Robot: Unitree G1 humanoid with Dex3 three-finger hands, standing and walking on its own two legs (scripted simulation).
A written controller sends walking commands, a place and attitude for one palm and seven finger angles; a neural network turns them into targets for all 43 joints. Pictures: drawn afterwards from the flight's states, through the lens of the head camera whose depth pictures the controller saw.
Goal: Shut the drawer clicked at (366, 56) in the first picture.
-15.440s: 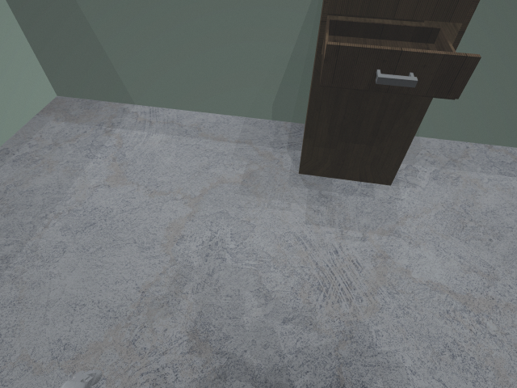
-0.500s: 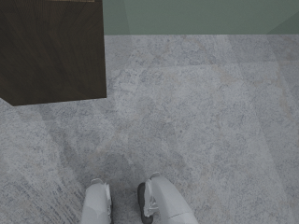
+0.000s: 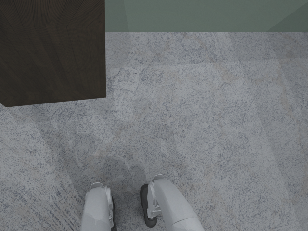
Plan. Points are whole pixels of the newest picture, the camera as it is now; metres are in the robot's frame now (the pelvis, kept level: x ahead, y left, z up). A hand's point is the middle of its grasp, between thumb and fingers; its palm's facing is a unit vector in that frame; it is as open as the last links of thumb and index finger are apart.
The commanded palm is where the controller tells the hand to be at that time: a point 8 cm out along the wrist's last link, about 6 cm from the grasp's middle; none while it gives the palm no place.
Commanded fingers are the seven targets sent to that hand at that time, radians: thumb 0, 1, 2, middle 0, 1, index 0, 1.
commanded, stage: pull the fist back off the drawer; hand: left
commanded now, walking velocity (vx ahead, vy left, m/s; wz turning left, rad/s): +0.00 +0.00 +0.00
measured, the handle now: out of the picture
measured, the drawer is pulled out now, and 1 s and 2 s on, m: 0.00 0.00 0.00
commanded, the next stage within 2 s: draw the hand back to the body in 0.46 s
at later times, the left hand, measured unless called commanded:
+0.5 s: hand out of the picture +0.58 +0.25 +0.09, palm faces +0.10 -1.00 -0.01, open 3.2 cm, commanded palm +0.56 +0.27 +0.10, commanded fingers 0.00 0.90 0.90 -1.40 -1.60 -1.40 -1.60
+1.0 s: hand out of the picture +0.45 +0.25 +0.16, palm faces +0.09 -1.00 -0.02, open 3.3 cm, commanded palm +0.41 +0.29 +0.17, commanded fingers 0.00 0.90 0.90 -1.40 -1.60 -1.40 -1.60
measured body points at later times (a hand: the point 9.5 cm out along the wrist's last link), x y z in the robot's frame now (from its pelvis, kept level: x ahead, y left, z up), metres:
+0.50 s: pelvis +0.03 +0.00 +0.03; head +0.21 +0.04 +0.44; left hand +0.57 +0.30 +0.10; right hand +0.00 -0.26 -0.07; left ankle +0.04 +0.07 -0.62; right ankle +0.04 -0.13 -0.62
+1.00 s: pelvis +0.08 -0.01 +0.08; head +0.15 +0.01 +0.52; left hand +0.44 +0.30 +0.16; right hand +0.19 -0.26 -0.02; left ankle +0.04 +0.07 -0.62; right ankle +0.04 -0.13 -0.62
